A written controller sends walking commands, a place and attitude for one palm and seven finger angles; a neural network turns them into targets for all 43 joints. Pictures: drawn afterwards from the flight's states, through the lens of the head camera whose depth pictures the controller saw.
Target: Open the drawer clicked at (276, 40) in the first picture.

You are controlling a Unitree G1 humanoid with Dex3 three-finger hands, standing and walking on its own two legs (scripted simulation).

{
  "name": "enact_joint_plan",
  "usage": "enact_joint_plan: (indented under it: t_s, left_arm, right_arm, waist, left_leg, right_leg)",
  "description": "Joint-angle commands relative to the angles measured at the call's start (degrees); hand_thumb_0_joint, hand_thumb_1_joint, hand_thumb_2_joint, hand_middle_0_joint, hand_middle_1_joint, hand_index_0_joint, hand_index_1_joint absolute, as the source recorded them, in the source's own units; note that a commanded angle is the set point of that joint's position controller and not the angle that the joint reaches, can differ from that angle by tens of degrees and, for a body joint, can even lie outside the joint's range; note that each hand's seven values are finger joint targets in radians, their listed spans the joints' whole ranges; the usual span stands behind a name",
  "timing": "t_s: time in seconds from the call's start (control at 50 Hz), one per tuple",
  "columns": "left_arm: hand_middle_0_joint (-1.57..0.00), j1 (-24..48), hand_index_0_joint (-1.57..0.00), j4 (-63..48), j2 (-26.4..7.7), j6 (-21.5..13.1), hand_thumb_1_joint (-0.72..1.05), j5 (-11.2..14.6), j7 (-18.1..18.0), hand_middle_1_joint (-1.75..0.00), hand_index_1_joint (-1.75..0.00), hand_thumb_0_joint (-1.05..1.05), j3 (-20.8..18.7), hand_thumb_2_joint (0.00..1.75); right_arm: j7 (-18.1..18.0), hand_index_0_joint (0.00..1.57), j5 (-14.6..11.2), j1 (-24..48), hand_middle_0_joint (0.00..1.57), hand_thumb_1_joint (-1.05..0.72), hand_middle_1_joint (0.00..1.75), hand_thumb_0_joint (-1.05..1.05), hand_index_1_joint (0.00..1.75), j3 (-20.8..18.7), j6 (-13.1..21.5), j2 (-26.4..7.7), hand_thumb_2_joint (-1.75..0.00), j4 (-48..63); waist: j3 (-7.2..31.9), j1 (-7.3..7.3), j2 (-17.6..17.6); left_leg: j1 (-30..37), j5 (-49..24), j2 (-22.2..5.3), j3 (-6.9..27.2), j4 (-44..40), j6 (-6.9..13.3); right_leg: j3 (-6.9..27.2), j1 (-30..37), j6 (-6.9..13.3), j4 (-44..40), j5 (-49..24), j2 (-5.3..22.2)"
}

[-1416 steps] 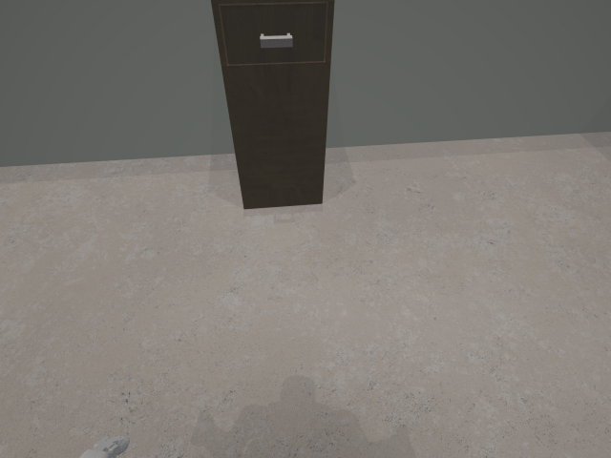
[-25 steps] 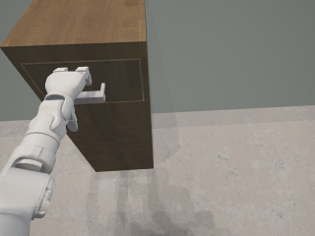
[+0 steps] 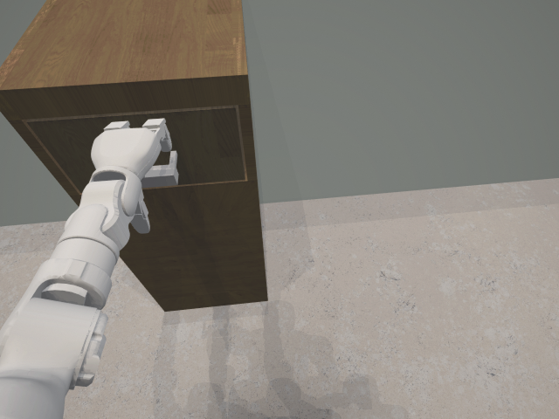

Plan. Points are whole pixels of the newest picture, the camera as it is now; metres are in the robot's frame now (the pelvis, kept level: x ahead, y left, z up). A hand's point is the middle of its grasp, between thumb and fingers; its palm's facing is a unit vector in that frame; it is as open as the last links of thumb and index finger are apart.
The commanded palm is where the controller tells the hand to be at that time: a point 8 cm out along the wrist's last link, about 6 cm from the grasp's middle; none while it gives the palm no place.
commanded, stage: re-aim the fingers above the handle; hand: left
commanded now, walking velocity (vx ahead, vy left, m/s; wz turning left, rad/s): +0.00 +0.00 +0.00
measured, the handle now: (148, 167) +0.53 +0.22 +0.03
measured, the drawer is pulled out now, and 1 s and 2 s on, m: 0.00 0.00 0.00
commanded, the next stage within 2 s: lower the fingers behind the handle in 0.74 s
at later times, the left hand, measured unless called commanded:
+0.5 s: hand (157, 166) +0.49 +0.19 +0.07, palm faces -0.01 -0.03 -1.00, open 13.8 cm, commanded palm +0.46 +0.22 +0.14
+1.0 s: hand (130, 186) +0.45 +0.22 +0.06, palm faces -0.12 -0.01 -0.99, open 13.8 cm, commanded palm +0.45 +0.23 +0.13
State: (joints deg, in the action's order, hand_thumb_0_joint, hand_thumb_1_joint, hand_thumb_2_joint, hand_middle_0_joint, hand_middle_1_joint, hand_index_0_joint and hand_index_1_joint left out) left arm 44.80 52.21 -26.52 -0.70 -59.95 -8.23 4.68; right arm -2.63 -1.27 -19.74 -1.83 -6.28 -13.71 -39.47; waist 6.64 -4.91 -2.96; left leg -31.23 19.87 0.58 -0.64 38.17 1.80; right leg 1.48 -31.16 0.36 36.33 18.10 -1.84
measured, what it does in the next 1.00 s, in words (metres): stands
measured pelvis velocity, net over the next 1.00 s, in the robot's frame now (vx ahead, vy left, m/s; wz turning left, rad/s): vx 0.00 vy -0.01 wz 0.01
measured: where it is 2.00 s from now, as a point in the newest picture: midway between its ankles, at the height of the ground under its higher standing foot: outside the picture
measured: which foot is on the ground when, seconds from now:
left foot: down 0.00-1.00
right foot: down 0.00-1.00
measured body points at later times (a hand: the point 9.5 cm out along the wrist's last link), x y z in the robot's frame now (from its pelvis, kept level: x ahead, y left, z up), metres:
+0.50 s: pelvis +0.00 -0.01 +0.00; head +0.08 -0.02 +0.44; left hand +0.48 +0.19 +0.13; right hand +0.04 -0.28 -0.13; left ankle -0.02 +0.10 -0.72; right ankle -0.01 -0.12 -0.72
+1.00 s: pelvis +0.00 -0.01 +0.00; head +0.06 -0.02 +0.45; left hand +0.45 +0.22 +0.12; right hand +0.06 -0.29 -0.12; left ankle -0.02 +0.10 -0.72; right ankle -0.01 -0.12 -0.72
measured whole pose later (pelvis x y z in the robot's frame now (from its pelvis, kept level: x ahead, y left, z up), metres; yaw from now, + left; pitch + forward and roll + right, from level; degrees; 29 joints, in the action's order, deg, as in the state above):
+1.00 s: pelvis +0.00 -0.01 +0.00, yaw +1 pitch +13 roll -1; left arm 42.9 51.7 -29.9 -4.2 -58.9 -5.3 5.4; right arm -3.7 -1.8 -18.7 -2.7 -5.8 -15.9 -39.0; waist 6.3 -4.2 -2.0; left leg -30.4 19.5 0.1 0.5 37.1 0.8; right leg 0.3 -30.1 1.3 35.3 18.0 -2.3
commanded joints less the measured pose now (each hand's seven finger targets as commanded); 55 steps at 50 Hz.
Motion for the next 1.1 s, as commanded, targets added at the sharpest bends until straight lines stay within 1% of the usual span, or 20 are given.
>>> enact_joint_plan:
  t_s: [0.0,0.04,0.06,0.14,0.18,0.24,0.32,0.36,0.38,0.46,0.48,0.58,0.64,0.68,0.82,0.88,0.9,0.96,1.0,1.08]
  left_arm:
    - [-0.30,30.6,-0.30,-11.9,-17.8,-1.3,-0.50,-1.1,-5.7,-1.20,-1.20,0.00,-6.8,0.30]
    - [-0.30,30.1,-0.30,-9.8,-17.8,0.0,-0.50,-1.4,-6.8,-1.20,-1.20,0.00,-6.8,0.30]
    - [-0.30,30.3,-0.30,-8.7,-17.6,0.8,-0.50,-1.3,-7.0,-1.20,-1.20,0.00,-6.5,0.30]
    - [-0.30,29.9,-0.30,-4.0,-12.6,4.3,-0.50,-0.7,-5.5,-1.20,-1.20,0.00,-1.5,0.30]
    - [-0.30,32.0,-0.30,-4.8,-10.1,4.3,-0.50,0.2,-3.6,-1.20,-1.20,0.00,0.9,0.30]
    - [-0.30,33.1,-0.30,-7.5,-10.9,2.7,-0.50,1.2,-1.3,-1.20,-1.20,0.00,0.8,0.30]
    - [-0.30,34.7,-0.30,-10.7,-12.8,-1.3,-0.50,0.7,-1.5,-1.20,-1.20,0.00,-1.2,0.30]
    - [-0.30,35.6,-0.30,-10.8,-18.6,-2.3,-0.50,-0.3,-3.4,-1.20,-1.20,0.00,-6.2,0.30]
    - [-0.30,35.3,-0.30,-10.6,-19.0,-2.3,-0.50,-0.9,-4.5,-1.20,-1.20,0.00,-6.5,0.30]
    - [-0.30,29.7,-0.30,-5.8,-21.8,1.4,-0.50,-2.0,-8.1,-1.20,-1.20,0.00,-10.3,0.30]
    - [-0.30,31.3,-0.30,-6.9,-21.6,2.2,-0.50,-2.1,-8.6,-1.20,-1.20,0.00,-9.4,0.30]
    - [-0.30,30.9,-0.30,-5.9,-26.3,5.5,-0.50,-1.9,-8.9,-1.20,-1.20,0.00,-11.8,0.30]
    - [-0.30,29.4,-0.30,-5.1,-22.9,6.3,-0.50,-1.1,-6.8,-1.20,-1.20,0.00,-8.9,0.30]
    - [-0.30,29.1,-0.30,-4.6,-24.6,5.6,-0.50,-1.0,-5.0,-1.20,-1.20,0.00,-9.5,0.30]
    - [-0.30,23.3,-0.30,-8.3,-14.1,0.4,-0.50,0.9,1.0,-1.20,-1.20,0.00,-1.4,0.30]
    - [-0.30,23.4,-0.30,-9.9,-15.8,-2.7,-0.50,1.6,1.7,-1.20,-1.20,0.00,-2.9,0.30]
    - [-0.30,21.7,-0.30,-10.5,-16.2,-3.6,-0.50,1.5,1.5,-1.20,-1.20,0.00,-3.9,0.30]
    - [-0.30,27.4,-0.30,-15.4,-13.6,-6.3,-0.50,1.4,-0.9,-1.20,-1.20,0.00,-2.2,0.30]
    - [-0.30,28.2,-0.30,-16.4,-17.1,-7.0,-0.50,0.4,-3.8,-1.20,-1.20,0.00,-5.7,0.30]
    - [-0.30,30.0,-0.30,-14.2,-16.4,-5.0,-0.50,-1.1,-9.4,-1.20,-1.20,0.00,-6.4,0.30]
  right_arm:
    - [-0.9,0.20,0.1,-2.3,0.20,-0.90,0.30,0.00,0.30,-3.3,2.6,-9.0,-0.90,4.3]
    - [-0.4,0.20,0.1,-2.3,0.20,-0.90,0.30,0.00,0.30,-3.2,2.9,-9.0,-0.90,3.9]
    - [-0.3,0.20,0.2,-2.6,0.20,-0.90,0.30,0.00,0.30,-3.3,2.8,-9.3,-0.90,3.7]
    - [0.1,0.20,-0.1,-3.1,0.20,-0.90,0.30,0.00,0.30,-3.3,2.8,-9.8,-0.90,3.5]
    - [0.0,0.20,-0.1,-3.7,0.20,-0.90,0.30,0.00,0.30,-3.5,2.9,-9.9,-0.90,3.6]
    - [-0.6,0.20,0.0,-3.6,0.20,-0.90,0.30,0.00,0.30,-3.6,2.9,-10.1,-0.90,4.0]
    - [-1.2,0.20,0.2,-3.8,0.20,-0.90,0.30,0.00,0.30,-3.4,3.0,-9.6,-0.90,3.9]
    - [-1.2,0.20,0.4,-3.9,0.20,-0.90,0.30,0.00,0.30,-3.5,3.0,-9.7,-0.90,3.5]
    - [-1.1,0.20,0.3,-3.8,0.20,-0.90,0.30,0.00,0.30,-3.2,3.0,-9.3,-0.90,3.8]
    - [-0.3,0.20,0.7,-3.2,0.20,-0.90,0.30,0.00,0.30,-2.9,2.7,-9.2,-0.90,3.9]
    - [-0.2,0.20,0.5,-3.1,0.20,-0.90,0.30,0.00,0.30,-2.8,2.7,-9.2,-0.90,4.1]
    - [-0.9,0.20,0.0,-1.7,0.20,-0.90,0.30,0.00,0.30,-2.6,1.8,-9.4,-0.90,4.1]
    - [-1.2,0.20,-0.3,-1.2,0.20,-0.90,0.30,0.00,0.30,-2.5,1.9,-9.5,-0.90,4.5]
    - [-1.7,0.20,-0.4,-1.6,0.20,-0.90,0.30,0.00,0.30,-2.4,1.7,-9.8,-0.90,4.6]
    - [-1.8,0.20,-0.6,-1.5,0.20,-0.90,0.30,0.00,0.30,-3.0,2.0,-9.8,-0.90,5.8]
    - [-1.9,0.20,-0.6,-1.9,0.20,-0.90,0.30,0.00,0.30,-3.1,1.9,-9.9,-0.90,5.4]
    - [-1.8,0.20,-0.6,-1.7,0.20,-0.90,0.30,0.00,0.30,-3.3,1.9,-9.8,-0.90,5.5]
    - [-1.3,0.20,-0.1,-2.1,0.20,-0.90,0.30,0.00,0.30,-3.8,2.4,-9.3,-0.90,4.7]
    - [-1.0,0.20,0.0,-2.3,0.20,-0.90,0.30,0.00,0.30,-4.0,2.7,-9.4,-0.90,4.3]
    - [0.1,0.20,0.6,-2.8,0.20,-0.90,0.30,0.00,0.30,-4.2,3.2,-9.1,-0.90,3.0]
  waist:
    - [19.7,0.34,-1.1]
    - [19.4,0.78,-2.8]
    - [20.5,0.44,-1.5]
    - [19.5,-1.01,0.2]
    - [20.7,-2.00,2.1]
    - [22.0,-2.36,2.2]
    - [21.5,-1.98,0.6]
    - [22.0,-0.92,-0.1]
    - [22.8,-0.57,-1.9]
    - [24.2,1.69,-1.0]
    - [24.1,1.04,-0.4]
    - [25.1,1.26,3.0]
    - [23.4,0.68,3.3]
    - [23.8,0.64,3.8]
    - [18.9,-0.65,3.0]
    - [17.0,-0.95,3.3]
    - [17.2,-0.12,2.5]
    - [18.1,-1.42,0.0]
    - [20.1,-0.34,-2.8]
    - [23.5,-0.42,-3.3]
  left_leg:
    - [11.6,-21.5,0.3,0.3,-2.7,0.6]
    - [11.2,-21.5,0.3,0.1,-2.9,0.2]
    - [11.1,-22.0,0.2,0.0,-3.0,0.1]
    - [10.8,-19.3,0.1,-0.5,-3.2,0.3]
    - [11.7,-19.7,0.0,-0.4,-3.0,0.7]
    - [12.5,-20.1,0.4,-0.4,-2.5,1.2]
    - [12.1,-21.4,0.6,0.0,-1.9,1.2]
    - [10.8,-22.2,0.6,0.1,-1.6,1.0]
    - [10.4,-22.4,0.8,-0.1,-1.3,0.9]
    - [7.8,-25.6,0.7,-0.9,-1.2,0.2]
    - [7.5,-24.5,0.6,-1.1,-1.4,0.3]
    - [5.9,-22.4,1.0,-2.1,-2.5,0.6]
    - [6.8,-21.5,0.9,-2.5,-3.4,0.8]
    - [6.5,-21.5,0.9,-2.5,-3.7,0.9]
    - [10.0,-20.7,0.8,-2.0,-3.6,1.4]
    - [9.2,-19.4,0.9,-1.6,-3.1,1.4]
    - [9.3,-19.4,1.0,-1.4,-3.0,1.3]
    - [11.3,-20.8,0.9,-0.9,-1.7,1.2]
    - [11.5,-21.9,1.0,-0.2,-1.0,0.8]
    - [11.3,-24.4,0.8,0.2,0.7,0.2]
  right_leg:
    - [-2.5,7.1,2.0,-2.5,-15.8,-1.5]
    - [-2.6,6.8,2.2,-2.3,-15.4,-1.5]
    - [-2.7,7.8,2.2,-2.4,-15.8,-1.5]
    - [-2.7,6.3,1.6,-3.1,-14.8,-1.4]
    - [-2.4,7.0,1.3,-3.5,-15.9,-1.2]
    - [-1.7,8.2,1.1,-3.8,-17.8,-1.0]
    - [-1.7,7.3,1.4,-3.0,-18.6,-1.0]
    - [-1.5,8.2,1.7,-2.4,-18.7,-1.1]
    - [-1.4,8.2,1.7,-1.8,-19.1,-1.1]
    - [-2.1,11.2,1.9,-0.5,-22.4,-1.2]
    - [-1.9,11.2,1.5,-0.7,-22.2,-1.2]
    - [-0.8,16.7,0.7,-2.1,-24.7,-0.6]
    - [-1.0,16.7,0.4,-3.2,-24.7,-0.5]
    - [-0.5,18.0,0.2,-3.5,-25.7,-0.1]
    - [-0.7,13.6,0.4,-5.0,-23.7,-0.3]
    - [-0.4,12.2,0.6,-5.0,-22.5,-0.2]
    - [-0.5,11.8,0.9,-4.6,-21.5,-0.3]
    - [-0.8,8.1,1.3,-3.8,-19.8,-0.6]
    - [-1.3,6.6,1.8,-2.0,-18.7,-1.0]
    - [-2.3,4.5,2.0,0.2,-18.6,-1.5]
